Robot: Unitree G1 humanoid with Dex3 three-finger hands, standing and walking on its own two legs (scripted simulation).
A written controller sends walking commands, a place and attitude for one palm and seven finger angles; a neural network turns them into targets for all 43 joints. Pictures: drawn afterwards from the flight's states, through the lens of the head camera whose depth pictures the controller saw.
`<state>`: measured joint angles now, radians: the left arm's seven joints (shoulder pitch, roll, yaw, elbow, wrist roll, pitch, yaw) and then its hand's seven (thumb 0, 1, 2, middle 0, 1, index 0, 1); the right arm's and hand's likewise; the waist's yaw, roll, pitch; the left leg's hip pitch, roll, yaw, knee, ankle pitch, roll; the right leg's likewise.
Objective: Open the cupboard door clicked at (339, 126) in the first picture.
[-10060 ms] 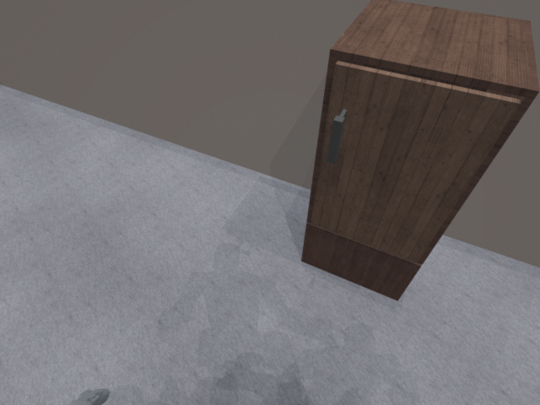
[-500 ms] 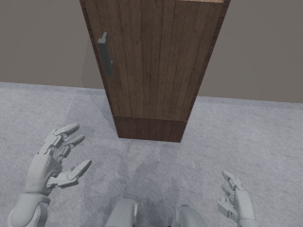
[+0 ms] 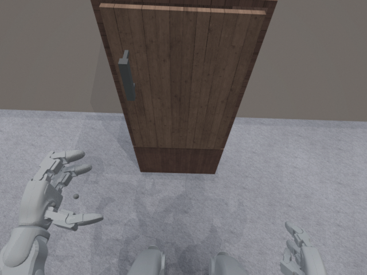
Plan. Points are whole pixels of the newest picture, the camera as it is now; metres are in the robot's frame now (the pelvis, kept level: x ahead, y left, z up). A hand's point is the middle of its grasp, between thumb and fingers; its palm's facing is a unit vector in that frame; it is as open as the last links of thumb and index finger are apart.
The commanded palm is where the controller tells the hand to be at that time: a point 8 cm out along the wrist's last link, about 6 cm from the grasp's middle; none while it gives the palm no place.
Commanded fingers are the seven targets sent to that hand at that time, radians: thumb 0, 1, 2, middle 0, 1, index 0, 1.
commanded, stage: raise the hand with hooked fingers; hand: left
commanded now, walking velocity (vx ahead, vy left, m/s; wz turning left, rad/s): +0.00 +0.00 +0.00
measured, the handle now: (128, 76) +0.60 +0.19 +0.04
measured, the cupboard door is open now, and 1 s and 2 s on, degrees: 0 0 0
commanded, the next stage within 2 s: move the hooked fingers beside the handle in 0.98 s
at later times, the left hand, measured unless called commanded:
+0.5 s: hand (54, 170) +0.30 +0.28 +0.06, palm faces +0.06 -1.00 -0.05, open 14.0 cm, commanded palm +0.27 +0.32 +0.06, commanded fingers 0.00 -0.50 0.30 -0.30 -1.20 -0.30 -1.20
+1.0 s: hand (60, 169) +0.30 +0.27 +0.06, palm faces +0.06 -1.00 -0.04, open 14.0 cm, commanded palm +0.27 +0.32 +0.06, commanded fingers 0.00 -0.50 0.30 -0.30 -1.20 -0.30 -1.20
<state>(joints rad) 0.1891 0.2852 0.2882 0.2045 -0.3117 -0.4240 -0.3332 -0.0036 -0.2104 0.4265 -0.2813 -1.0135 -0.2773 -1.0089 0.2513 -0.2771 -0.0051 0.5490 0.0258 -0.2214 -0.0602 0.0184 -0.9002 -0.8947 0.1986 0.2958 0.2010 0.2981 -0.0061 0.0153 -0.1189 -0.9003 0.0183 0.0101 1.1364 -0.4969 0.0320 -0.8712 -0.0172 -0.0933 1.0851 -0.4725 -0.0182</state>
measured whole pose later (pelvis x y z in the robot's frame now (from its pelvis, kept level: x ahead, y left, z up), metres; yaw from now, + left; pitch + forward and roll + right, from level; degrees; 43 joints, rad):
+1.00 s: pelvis +0.01 +0.00 +0.01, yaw +0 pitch +15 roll -3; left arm -0.02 0.39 0.43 0.45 -0.36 -0.38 -0.48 -0.01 -0.50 0.30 -0.30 -1.20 -0.30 -1.20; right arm 0.26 -0.27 0.04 0.55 0.03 -0.17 -0.06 0.02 -0.90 -0.89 0.20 0.30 0.20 0.30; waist -0.01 0.02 -0.11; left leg -0.86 0.03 0.01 1.08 -0.49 0.03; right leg -0.82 0.00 -0.09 1.02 -0.46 -0.02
